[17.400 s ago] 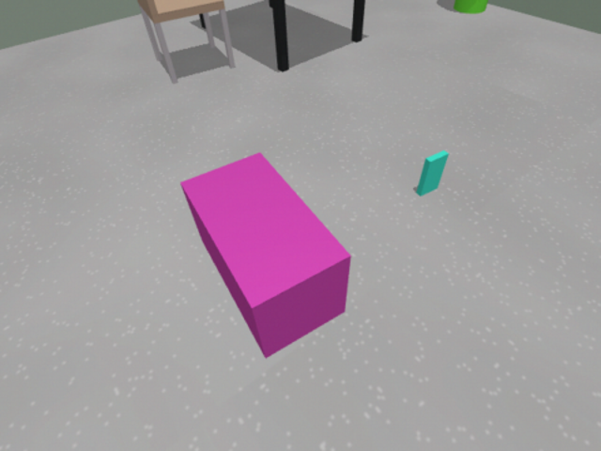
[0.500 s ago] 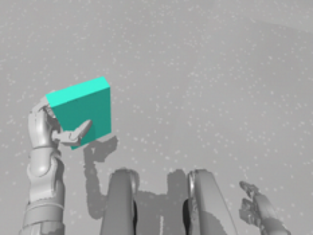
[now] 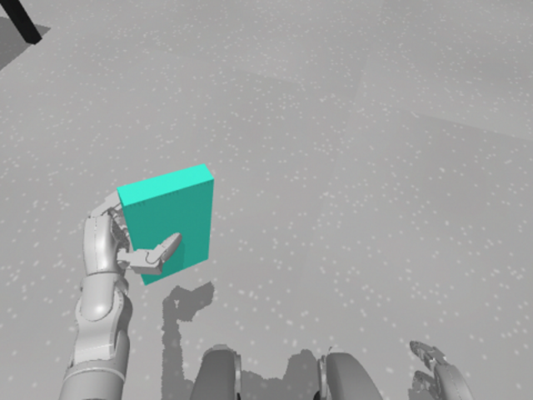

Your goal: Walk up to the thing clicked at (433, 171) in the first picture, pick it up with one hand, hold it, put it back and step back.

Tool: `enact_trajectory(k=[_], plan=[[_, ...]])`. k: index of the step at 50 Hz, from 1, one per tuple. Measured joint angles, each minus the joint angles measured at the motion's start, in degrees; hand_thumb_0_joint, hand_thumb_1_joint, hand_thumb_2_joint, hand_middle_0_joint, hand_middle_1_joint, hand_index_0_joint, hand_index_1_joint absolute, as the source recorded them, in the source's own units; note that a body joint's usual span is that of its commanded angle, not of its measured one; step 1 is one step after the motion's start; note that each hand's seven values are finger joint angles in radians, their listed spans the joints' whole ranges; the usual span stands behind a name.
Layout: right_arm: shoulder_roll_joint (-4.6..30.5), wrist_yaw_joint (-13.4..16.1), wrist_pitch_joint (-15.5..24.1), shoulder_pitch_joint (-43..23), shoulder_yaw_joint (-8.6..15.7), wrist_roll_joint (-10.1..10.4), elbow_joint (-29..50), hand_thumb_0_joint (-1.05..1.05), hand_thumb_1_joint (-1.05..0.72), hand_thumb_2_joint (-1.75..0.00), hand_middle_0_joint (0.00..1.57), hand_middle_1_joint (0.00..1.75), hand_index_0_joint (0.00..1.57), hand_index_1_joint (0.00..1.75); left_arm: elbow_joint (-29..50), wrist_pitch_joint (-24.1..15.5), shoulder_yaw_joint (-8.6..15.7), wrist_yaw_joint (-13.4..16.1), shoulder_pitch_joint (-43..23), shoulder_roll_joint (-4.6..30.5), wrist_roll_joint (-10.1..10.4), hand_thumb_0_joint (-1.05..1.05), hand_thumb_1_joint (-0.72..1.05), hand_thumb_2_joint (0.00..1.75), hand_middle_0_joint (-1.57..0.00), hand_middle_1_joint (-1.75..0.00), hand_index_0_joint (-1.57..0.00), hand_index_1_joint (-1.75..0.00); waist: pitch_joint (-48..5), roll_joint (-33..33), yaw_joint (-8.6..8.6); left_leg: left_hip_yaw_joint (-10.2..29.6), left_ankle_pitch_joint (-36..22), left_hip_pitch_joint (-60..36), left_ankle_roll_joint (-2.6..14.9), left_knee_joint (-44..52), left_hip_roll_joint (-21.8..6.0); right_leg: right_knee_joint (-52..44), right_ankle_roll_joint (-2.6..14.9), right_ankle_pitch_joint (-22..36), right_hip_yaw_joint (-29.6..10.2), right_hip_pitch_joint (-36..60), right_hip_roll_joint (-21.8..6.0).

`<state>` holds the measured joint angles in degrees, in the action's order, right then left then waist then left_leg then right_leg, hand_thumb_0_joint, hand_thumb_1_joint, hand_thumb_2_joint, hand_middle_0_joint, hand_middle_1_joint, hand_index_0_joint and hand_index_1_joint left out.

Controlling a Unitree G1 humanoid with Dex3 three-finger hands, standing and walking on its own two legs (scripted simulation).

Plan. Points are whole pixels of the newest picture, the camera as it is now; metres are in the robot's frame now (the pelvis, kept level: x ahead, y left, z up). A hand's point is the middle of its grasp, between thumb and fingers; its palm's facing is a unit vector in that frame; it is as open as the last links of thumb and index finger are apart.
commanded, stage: lift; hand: left
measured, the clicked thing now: (171, 230) +0.37 +0.17 +0.01
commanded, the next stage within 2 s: hold in 0.90 s
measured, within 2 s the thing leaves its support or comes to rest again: neither
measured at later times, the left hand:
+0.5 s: hand (149, 214) +0.36 +0.18 +0.09, palm faces +0.16 -0.99 -0.02, open 7.9 cm
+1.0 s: hand (151, 199) +0.36 +0.17 +0.11, palm faces +0.15 -0.99 -0.01, open 7.9 cm
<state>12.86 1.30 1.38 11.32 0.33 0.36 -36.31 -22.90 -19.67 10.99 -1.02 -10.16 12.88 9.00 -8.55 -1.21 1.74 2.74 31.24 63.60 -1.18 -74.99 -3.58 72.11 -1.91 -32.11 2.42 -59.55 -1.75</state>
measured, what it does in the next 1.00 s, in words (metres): rises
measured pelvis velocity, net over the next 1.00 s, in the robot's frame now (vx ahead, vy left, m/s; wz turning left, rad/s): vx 0.02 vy -0.01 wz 0.01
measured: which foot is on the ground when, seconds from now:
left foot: down 0.00-1.00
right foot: down 0.00-1.00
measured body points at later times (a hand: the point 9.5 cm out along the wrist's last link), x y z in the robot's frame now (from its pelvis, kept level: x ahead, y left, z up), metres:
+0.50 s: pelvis +0.01 +0.00 +0.05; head +0.08 +0.01 +0.50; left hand +0.34 +0.23 +0.09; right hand +0.15 -0.24 -0.06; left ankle +0.04 +0.13 -0.62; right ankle +0.02 -0.15 -0.62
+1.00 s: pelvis +0.02 -0.01 +0.07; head +0.08 +0.00 +0.52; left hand +0.35 +0.22 +0.11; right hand +0.15 -0.26 -0.04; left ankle +0.04 +0.13 -0.62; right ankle +0.02 -0.15 -0.62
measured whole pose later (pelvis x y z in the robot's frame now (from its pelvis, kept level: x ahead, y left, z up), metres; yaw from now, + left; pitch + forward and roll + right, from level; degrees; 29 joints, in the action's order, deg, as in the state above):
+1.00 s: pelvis +0.02 -0.01 +0.07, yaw +1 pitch +10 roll -1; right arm 12.6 1.6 -0.9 12.9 0.5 -0.4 -38.1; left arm -27.0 -21.5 9.3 -1.5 -8.9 10.2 9.2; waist -3.4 -1.0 1.4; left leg 0.9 24.6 38.0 -1.8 -53.0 -3.5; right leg 51.2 -1.4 -25.6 1.9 -35.0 -1.6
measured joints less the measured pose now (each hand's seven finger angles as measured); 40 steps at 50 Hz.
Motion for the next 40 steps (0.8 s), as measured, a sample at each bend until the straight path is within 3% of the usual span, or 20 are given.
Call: enact_trajectory(k=[20, 40], plan=[[-0.7, 0.1, -0.7, 0.9, -0.5, -0.6, -1.1, 0.01, -0.93, -0.9, 0.2, 0.3, 0.2, 0.3, -2.8, -1.8, -1.7, 0.2, 0.7, -1.9, -0.2, 0.03, -0.24, 1.09, -0.93, -1.2, -0.92, -1.18, 2.8, 0.1, -0.49, -1.0, -4.3, -14.5, -0.16, 12.9, 0.1, -12.5, 0.15, 4.2, -0.1, 14.0, -0.1], [-0.5, 0.3, -1.9, 1.3, 0.1, -0.7, -1.7, 0.01, -0.93, -0.9, 0.2, 0.3, 0.2, 0.3, -4.0, -1.7, -1.7, -0.3, 0.7, -2.2, 0.0, 0.03, -0.24, 1.09, -0.92, -1.21, -0.91, -1.19, 4.6, 0.2, -0.39, -1.6, -5.9, -22.9, -0.46, 19.7, 0.1, -18.9, 0.39, 5.9, -0.4, 22.0, 0.0]])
